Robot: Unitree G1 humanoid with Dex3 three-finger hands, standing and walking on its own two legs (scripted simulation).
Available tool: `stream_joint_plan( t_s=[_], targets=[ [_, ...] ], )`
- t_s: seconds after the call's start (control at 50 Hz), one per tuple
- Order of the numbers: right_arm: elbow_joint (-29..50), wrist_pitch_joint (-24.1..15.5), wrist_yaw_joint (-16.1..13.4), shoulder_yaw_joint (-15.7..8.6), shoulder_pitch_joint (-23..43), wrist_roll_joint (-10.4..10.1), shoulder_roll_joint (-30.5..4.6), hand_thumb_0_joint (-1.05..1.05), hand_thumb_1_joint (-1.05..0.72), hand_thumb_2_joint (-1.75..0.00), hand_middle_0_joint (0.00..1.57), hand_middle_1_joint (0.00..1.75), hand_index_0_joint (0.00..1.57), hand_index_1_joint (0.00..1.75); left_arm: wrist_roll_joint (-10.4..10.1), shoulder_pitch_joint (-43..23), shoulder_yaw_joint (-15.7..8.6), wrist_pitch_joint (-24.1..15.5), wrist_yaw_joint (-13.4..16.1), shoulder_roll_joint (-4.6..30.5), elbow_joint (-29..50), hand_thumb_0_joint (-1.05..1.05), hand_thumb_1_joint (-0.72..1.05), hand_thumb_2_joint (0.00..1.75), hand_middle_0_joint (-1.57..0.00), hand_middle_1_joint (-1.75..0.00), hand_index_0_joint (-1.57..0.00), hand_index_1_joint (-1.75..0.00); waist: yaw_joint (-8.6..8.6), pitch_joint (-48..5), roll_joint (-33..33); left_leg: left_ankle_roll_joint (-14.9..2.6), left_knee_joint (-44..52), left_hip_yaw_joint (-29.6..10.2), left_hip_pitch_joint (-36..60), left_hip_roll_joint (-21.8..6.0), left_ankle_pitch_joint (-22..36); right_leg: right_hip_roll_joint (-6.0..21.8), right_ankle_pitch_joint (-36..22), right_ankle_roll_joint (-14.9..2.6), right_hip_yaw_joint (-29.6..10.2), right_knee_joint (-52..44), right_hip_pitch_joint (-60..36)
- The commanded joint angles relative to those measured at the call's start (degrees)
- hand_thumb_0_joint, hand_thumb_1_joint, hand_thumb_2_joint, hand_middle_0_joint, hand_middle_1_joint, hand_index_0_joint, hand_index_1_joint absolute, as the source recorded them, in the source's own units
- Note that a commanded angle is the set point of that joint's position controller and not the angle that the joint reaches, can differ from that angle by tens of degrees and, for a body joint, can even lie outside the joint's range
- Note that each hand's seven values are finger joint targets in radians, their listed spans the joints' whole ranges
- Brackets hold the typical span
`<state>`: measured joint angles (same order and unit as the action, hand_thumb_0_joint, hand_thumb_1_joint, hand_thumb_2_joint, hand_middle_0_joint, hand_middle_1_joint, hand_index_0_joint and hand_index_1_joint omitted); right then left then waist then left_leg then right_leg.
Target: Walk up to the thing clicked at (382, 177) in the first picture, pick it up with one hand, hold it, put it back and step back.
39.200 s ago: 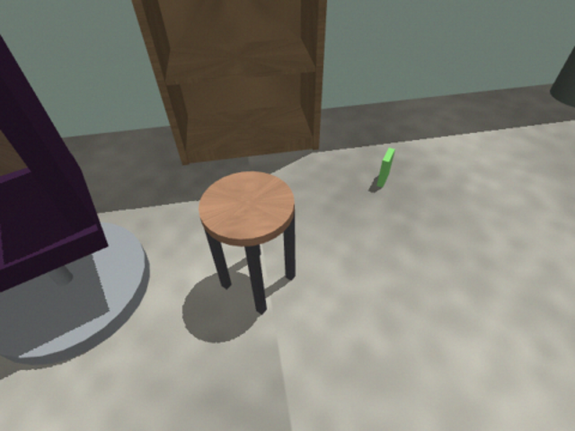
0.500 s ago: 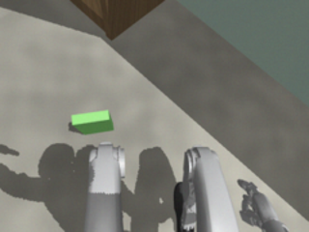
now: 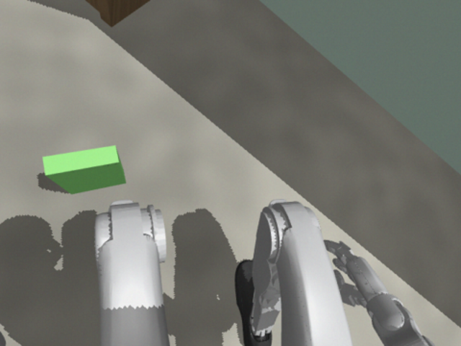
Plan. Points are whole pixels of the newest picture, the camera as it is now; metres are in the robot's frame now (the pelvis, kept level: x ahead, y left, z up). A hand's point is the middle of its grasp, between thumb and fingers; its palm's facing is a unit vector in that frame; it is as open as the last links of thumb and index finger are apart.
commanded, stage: approach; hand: left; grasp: from the side
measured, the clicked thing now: (91, 172) +0.41 +0.26 -0.23
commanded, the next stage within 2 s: close in in 0.04 s
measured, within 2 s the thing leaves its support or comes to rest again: neither
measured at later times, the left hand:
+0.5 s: hand (46, 182) +0.37 +0.32 -0.19, palm faces +0.21 -0.97 +0.11, open 17.6 cm
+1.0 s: hand (75, 176) +0.39 +0.28 -0.19, palm faces +0.22 -0.97 +0.05, open 17.5 cm
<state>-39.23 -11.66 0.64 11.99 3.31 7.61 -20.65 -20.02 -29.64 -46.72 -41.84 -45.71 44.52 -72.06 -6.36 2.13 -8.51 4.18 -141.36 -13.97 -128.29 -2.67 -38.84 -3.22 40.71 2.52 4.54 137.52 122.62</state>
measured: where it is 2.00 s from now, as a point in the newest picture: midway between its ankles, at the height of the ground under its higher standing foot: (195, 329)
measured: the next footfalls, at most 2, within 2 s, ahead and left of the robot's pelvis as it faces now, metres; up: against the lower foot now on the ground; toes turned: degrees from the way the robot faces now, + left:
none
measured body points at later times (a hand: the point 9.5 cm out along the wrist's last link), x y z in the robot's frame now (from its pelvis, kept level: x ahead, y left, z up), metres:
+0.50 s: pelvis +0.00 +0.02 -0.04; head +0.21 +0.19 +0.32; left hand +0.36 +0.37 -0.19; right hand +0.22 -0.22 -0.08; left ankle +0.08 +0.15 -0.28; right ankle +0.10 -0.12 -0.28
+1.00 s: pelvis -0.01 +0.03 -0.04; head +0.20 +0.19 +0.31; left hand +0.37 +0.33 -0.19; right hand +0.16 -0.22 -0.08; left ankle +0.08 +0.15 -0.28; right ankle +0.10 -0.12 -0.28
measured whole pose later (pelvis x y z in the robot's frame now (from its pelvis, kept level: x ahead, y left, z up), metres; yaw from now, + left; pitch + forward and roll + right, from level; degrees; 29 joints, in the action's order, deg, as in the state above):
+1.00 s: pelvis -0.01 +0.03 -0.04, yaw -7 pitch +11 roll -15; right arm -34.2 -2.1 8.1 25.6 8.6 19.1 -20.6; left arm -11.1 -28.6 -30.7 -63.1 -12.2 39.9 -75.8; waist -11.0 13.6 -14.6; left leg 2.8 -153.3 -23.0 -127.5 -1.6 -39.6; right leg -6.2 38.6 3.6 10.5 141.6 117.7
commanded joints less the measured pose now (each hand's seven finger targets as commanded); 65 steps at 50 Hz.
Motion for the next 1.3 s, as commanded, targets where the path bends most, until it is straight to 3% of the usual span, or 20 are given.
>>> stream_joint_plan(
  t_s=[0.0,0.04,0.12,0.26,0.4,0.42,0.48,0.54,0.6,0.72,0.76,0.86,0.9,0.92,0.94,1.02,1.1,1.18,1.22,1.28],
  targets=[
    [4.1,0.2,-1.0,-2.8,0.0,1.7,-16.4,0.00,-0.92,-0.91,0.20,0.30,0.20,0.30,-1.6,-7.1,-3.2,-8.0,0.6,25.3,7.4,0.00,-0.55,0.01,-0.09,-0.06,-0.07,-0.08,2.65,-34.4,20.8,-4.13,12.9,8.6,24.7,-1.3,3.6,-1.7,-5.6,-4.25,5.7,-12.1,-16.5],
    [3.7,1.1,-1.1,-1.8,0.8,2.8,-16.9,0.00,-0.93,-0.91,0.20,0.30,0.20,0.30,-0.5,-8.3,-2.8,-9.1,0.9,26.5,6.4,0.00,-0.57,0.00,-0.10,-0.07,-0.07,-0.09,2.30,-34.1,23.4,-3.83,12.1,8.2,25.9,-1.6,4.4,-1.9,-6.8,-4.30,6.2,-10.8,-15.9],
    [3.7,2.4,-0.9,0.2,2.6,4.7,-18.0,0.00,-0.94,-0.91,0.20,0.30,0.20,0.30,0.6,-7.1,-0.4,-11.0,1.9,23.4,4.8,0.00,-0.60,0.00,-0.10,-0.06,-0.08,-0.07,-0.01,-33.3,26.6,-2.80,10.8,6.0,29.9,-2.0,8.3,-2.1,-10.3,-4.33,8.2,-8.4,-15.3],
    [3.8,3.9,0.1,2.5,4.5,6.5,-18.8,0.00,-0.94,-0.91,0.20,0.30,0.20,0.30,-0.4,-6.8,5.0,-14.3,6.1,13.6,2.3,0.00,-0.61,0.00,-0.09,-0.06,-0.08,-0.06,-3.08,-29.7,26.4,-1.63,8.4,2.9,31.8,-2.4,13.3,-2.2,-13.8,-4.08,11.0,-5.7,-13.6],
    [3.8,5.9,1.9,2.8,4.5,8.4,-18.3,0.00,-0.94,-0.91,0.20,0.30,0.20,0.30,2.6,-8.1,6.7,-17.6,16.0,10.5,7.1,0.00,-0.61,0.00,-0.08,-0.07,-0.08,-0.07,-2.70,-27.9,27.6,-1.26,7.5,2.2,30.0,-2.3,12.9,-2.2,-14.9,-3.86,11.8,-5.0,-13.9],
    [4.1,6.3,2.3,2.9,4.7,8.8,-18.1,0.00,-0.94,-0.91,0.20,0.30,0.20,0.30,3.3,-6.5,7.7,-17.7,17.3,7.9,4.8,0.00,-0.61,0.00,-0.08,-0.07,-0.09,-0.06,-3.29,-26.6,27.6,-1.09,7.8,2.0,29.9,-2.3,12.7,-2.2,-14.5,-3.83,12.1,-4.8,-13.6],
    [5.2,7.0,3.2,3.0,5.6,9.3,-17.8,0.00,-0.93,-0.91,0.20,0.30,0.20,0.30,5.2,-6.6,10.2,-18.8,21.1,5.2,5.1,0.00,-0.61,0.00,-0.07,-0.06,-0.08,-0.06,-4.09,-24.0,25.9,-1.25,8.1,1.5,26.8,-2.3,8.6,-2.3,-11.8,-3.65,12.5,-5.2,-13.1],
    [5.5,7.9,3.8,3.3,5.2,9.6,-17.9,0.00,-0.93,-0.90,0.20,0.30,0.20,0.30,7.0,-8.4,9.9,-20.4,24.3,8.3,8.5,0.00,-0.61,0.00,-0.07,-0.06,-0.08,-0.05,-4.00,-24.3,26.3,-1.60,8.0,1.5,25.5,-2.0,5.9,-2.5,-10.6,-3.46,12.6,-5.7,-14.0],
    [5.9,8.1,4.4,3.6,6.1,10.1,-17.6,0.00,-0.93,-0.90,0.20,0.30,0.20,0.30,7.7,-8.7,13.6,-21.3,26.4,3.9,6.1,0.00,-0.61,0.00,-0.07,-0.06,-0.08,-0.05,-5.96,-21.9,23.3,-2.01,7.2,1.2,23.6,-2.0,3.0,-2.8,-8.9,-3.30,12.6,-6.3,-13.1],
    [7.0,8.7,5.2,5.2,7.0,10.6,-18.0,0.00,-0.92,-0.90,0.20,0.30,0.20,0.30,8.4,-8.9,16.4,-22.7,29.7,3.8,2.6,0.00,-0.59,0.00,-0.06,-0.06,-0.08,-0.03,-7.49,-18.5,19.9,-2.70,7.2,0.4,19.8,-1.4,-2.1,-3.4,-5.4,-2.93,13.5,-7.6,-13.3],
    [7.3,8.8,5.5,5.2,6.8,10.8,-18.4,0.00,-0.92,-0.90,0.20,0.30,0.20,0.30,8.5,-8.4,15.5,-23.6,30.7,4.5,3.4,0.00,-0.57,0.00,-0.06,-0.05,-0.08,-0.03,-6.68,-18.7,19.9,-2.49,7.4,0.1,20.6,-1.4,-1.1,-3.6,-6.4,-2.97,13.9,-6.9,-13.5],
    [7.8,9.2,6.0,6.0,6.6,11.2,-18.7,0.00,-0.92,-0.90,0.20,0.30,0.20,0.30,7.8,-6.7,15.0,-24.8,32.8,4.0,2.5,0.00,-0.56,0.02,-0.06,-0.05,-0.07,-0.03,-6.52,-20.4,20.6,-2.05,6.9,-0.3,23.1,-1.4,3.9,-3.9,-10.5,-3.07,14.0,-6.3,-15.8],
    [7.9,9.4,6.0,6.2,6.6,11.5,-19.0,0.00,-0.92,-0.90,0.20,0.30,0.20,0.30,8.1,-8.1,14.7,-25.7,33.5,5.6,4.1,0.00,-0.53,0.03,-0.06,-0.04,-0.07,-0.03,-6.72,-20.9,22.3,-1.92,6.9,-0.3,23.6,-1.4,4.8,-3.9,-11.5,-3.14,14.1,-6.1,-16.6],
    [7.3,9.6,6.1,6.3,6.6,11.5,-18.9,0.00,-0.92,-0.90,0.20,0.30,0.20,0.30,8.6,-7.2,16.0,-25.7,33.7,4.2,2.4,0.00,-0.51,0.03,-0.06,-0.04,-0.07,-0.03,-7.17,-19.0,22.8,-1.75,7.4,-0.5,23.3,-1.4,3.9,-3.7,-10.7,-3.16,14.4,-5.9,-15.4],
    [8.0,9.7,6.1,6.3,6.5,11.8,-19.2,0.00,-0.92,-0.90,0.20,0.30,0.20,0.30,8.7,-7.5,15.0,-25.8,34.2,5.1,3.9,0.00,-0.52,0.04,-0.06,-0.04,-0.06,-0.03,-6.93,-20.2,23.6,-1.60,7.5,-0.7,24.5,-1.5,5.1,-3.9,-11.9,-3.20,14.4,-5.9,-16.4],
    [7.4,10.2,6.3,6.5,6.5,12.1,-19.1,0.00,-0.92,-0.90,0.20,0.30,0.20,0.30,9.6,-8.8,16.6,-26.0,35.7,4.6,5.3,0.00,-0.47,0.05,-0.05,-0.03,-0.06,-0.02,-7.72,-19.0,25.1,-1.59,7.4,-0.6,24.2,-1.6,4.7,-3.7,-12.0,-3.19,14.3,-6.1,-16.3],
    [7.5,10.3,6.5,6.2,6.5,12.3,-19.4,0.00,-0.92,-0.90,0.20,0.30,0.20,0.30,10.0,-9.3,18.2,-26.0,36.9,3.1,5.3,0.00,-0.50,0.05,-0.05,-0.02,-0.05,-0.02,-8.91,-18.7,23.4,-1.92,6.9,-0.7,23.3,-1.5,2.5,-3.8,-11.2,-2.89,14.6,-6.7,-16.2],
    [8.1,10.4,6.8,6.2,7.0,12.1,-19.7,0.00,-0.92,-0.90,0.20,0.30,0.20,0.30,10.2,-9.3,18.2,-26.1,38.6,3.9,5.0,0.00,-0.50,0.06,-0.05,-0.03,-0.05,-0.02,-8.92,-18.4,21.2,-2.43,6.6,-0.8,21.4,-1.1,0.5,-4.0,-10.0,-2.85,15.0,-7.4,-16.3],
    [8.3,10.3,7.1,6.2,7.1,12.2,-19.6,0.00,-0.91,-0.90,0.20,0.30,0.20,0.30,10.3,-8.9,19.3,-26.2,39.2,2.2,4.0,0.00,-0.46,0.07,-0.07,-0.01,-0.06,-0.01,-9.42,-17.6,20.4,-2.33,6.8,-1.1,21.5,-1.1,0.8,-4.1,-10.3,-2.78,15.2,-7.4,-16.2],
    [8.1,10.4,7.1,6.5,7.0,12.3,-19.5,0.00,-0.90,-0.90,0.20,0.30,0.20,0.30,10.7,-9.2,19.5,-26.2,40.0,2.9,3.2,0.00,-0.45,0.08,-0.07,-0.01,-0.06,-0.02,-9.40,-17.8,20.4,-2.30,6.7,-1.2,21.9,-1.2,1.8,-4.3,-11.0,-2.85,15.2,-7.6,-16.5]
  ],
)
